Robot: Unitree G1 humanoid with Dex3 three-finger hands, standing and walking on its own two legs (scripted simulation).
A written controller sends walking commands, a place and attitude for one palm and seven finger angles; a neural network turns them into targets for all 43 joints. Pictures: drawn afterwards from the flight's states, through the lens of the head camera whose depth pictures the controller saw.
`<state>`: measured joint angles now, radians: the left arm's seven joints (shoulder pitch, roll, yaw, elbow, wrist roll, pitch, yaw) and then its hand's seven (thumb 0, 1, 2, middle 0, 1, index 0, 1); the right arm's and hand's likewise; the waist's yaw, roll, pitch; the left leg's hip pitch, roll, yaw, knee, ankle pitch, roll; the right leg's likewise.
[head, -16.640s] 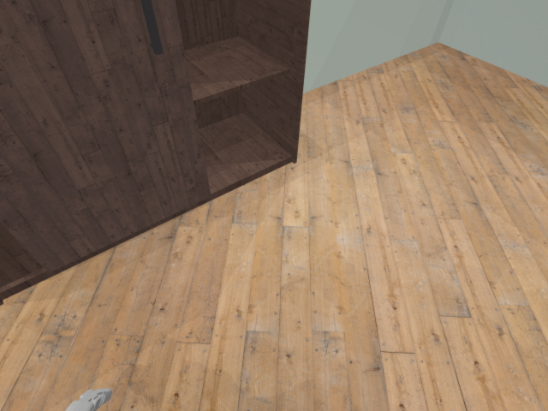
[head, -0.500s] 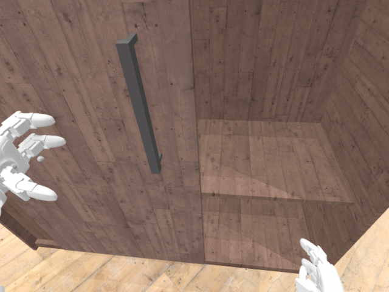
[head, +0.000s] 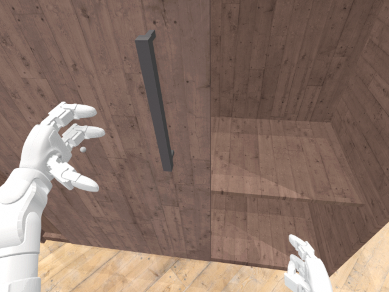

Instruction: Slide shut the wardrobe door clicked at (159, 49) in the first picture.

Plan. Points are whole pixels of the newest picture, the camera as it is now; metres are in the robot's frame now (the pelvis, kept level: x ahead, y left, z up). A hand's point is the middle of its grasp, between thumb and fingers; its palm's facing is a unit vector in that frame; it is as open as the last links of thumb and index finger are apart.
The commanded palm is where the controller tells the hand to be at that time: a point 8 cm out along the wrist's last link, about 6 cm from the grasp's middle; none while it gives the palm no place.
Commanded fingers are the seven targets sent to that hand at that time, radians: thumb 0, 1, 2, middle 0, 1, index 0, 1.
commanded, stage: move the hooked fingers beside the handle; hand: left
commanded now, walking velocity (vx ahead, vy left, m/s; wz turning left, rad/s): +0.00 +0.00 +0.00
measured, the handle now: (161, 112) +0.43 +0.11 +0.18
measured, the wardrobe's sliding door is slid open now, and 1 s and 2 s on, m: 0.52 0.52 0.52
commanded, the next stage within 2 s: feel for the door with the fingertips in 1.94 s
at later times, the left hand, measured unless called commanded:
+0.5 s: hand (107, 129) +0.35 +0.20 +0.19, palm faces +0.01 -1.00 -0.05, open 13.9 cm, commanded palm +0.32 +0.25 +0.19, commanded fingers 0.00 -0.50 0.30 -0.30 -1.20 -0.30 -1.20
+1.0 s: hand (116, 118) +0.39 +0.20 +0.20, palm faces +0.02 -1.00 -0.02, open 13.8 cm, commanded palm +0.37 +0.23 +0.18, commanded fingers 0.00 -0.50 0.30 -0.30 -1.20 -0.30 -1.20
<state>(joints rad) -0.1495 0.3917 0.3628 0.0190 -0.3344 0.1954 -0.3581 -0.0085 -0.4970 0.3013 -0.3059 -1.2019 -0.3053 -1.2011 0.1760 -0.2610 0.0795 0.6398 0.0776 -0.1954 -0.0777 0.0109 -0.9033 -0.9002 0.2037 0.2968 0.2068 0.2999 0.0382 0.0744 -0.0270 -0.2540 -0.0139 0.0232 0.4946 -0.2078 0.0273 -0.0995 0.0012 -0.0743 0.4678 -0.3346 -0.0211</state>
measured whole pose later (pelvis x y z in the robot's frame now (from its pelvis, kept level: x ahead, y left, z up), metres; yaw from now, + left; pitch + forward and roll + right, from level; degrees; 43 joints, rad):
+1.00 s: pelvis +0.00 -0.01 +0.00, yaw +0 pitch +0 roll +0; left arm -0.53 0.39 0.30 0.49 -0.27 0.08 -0.28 -0.01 -0.50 0.30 -0.37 -1.27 -0.32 -1.22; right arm 0.25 -0.30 0.03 0.68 0.08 -0.14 -0.07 0.01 -0.91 -0.90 0.20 0.30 0.21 0.30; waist 0.01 0.07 -0.02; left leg -0.30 0.00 0.01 0.50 -0.21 0.01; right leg -0.15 0.02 -0.08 0.48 -0.34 -0.04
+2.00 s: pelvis +0.00 -0.01 +0.00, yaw -1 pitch -1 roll +0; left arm -0.48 0.35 0.28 0.45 -0.25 0.08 -0.22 -0.01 -0.50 0.30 -0.35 -1.23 -0.31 -1.20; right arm 0.25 -0.29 0.04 0.67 0.08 -0.13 -0.06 0.01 -0.90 -0.90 0.20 0.30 0.21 0.30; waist -0.02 0.06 -0.02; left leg -0.26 0.01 0.04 0.47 -0.19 0.02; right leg -0.12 0.02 -0.06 0.45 -0.31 -0.03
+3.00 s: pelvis -0.01 +0.00 +0.00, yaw +1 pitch -1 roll +0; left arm -0.55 0.29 0.15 0.51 -0.24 0.04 -0.15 -0.01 -0.50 0.30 -0.31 -1.28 -0.31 -1.21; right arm 0.26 -0.28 0.04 0.71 0.08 -0.16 -0.04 0.01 -0.91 -0.90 0.20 0.30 0.21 0.30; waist 0.01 0.07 0.00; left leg -0.29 -0.01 0.01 0.49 -0.19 0.02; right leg -0.14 0.01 -0.08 0.47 -0.32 -0.03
